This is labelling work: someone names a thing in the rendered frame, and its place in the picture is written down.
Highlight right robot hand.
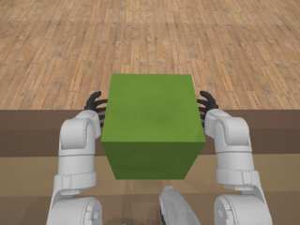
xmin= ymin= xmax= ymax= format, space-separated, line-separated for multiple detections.
xmin=197 ymin=90 xmax=218 ymax=128

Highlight robot left forearm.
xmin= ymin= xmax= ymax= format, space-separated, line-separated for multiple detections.
xmin=46 ymin=110 xmax=101 ymax=225

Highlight robot left upper arm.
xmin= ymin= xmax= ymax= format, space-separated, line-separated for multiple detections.
xmin=47 ymin=197 xmax=102 ymax=225

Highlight carton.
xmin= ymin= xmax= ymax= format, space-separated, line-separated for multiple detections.
xmin=100 ymin=73 xmax=206 ymax=180

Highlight left robot hand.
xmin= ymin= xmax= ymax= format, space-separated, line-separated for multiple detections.
xmin=84 ymin=91 xmax=108 ymax=128

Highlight robot right upper arm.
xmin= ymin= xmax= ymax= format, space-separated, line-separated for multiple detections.
xmin=214 ymin=194 xmax=272 ymax=225

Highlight robot right forearm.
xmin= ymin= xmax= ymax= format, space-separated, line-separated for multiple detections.
xmin=204 ymin=109 xmax=273 ymax=225

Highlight right robot shin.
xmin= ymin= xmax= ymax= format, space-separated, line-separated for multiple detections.
xmin=163 ymin=186 xmax=173 ymax=225

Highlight right robot thigh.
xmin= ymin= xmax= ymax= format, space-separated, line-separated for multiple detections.
xmin=158 ymin=189 xmax=201 ymax=225

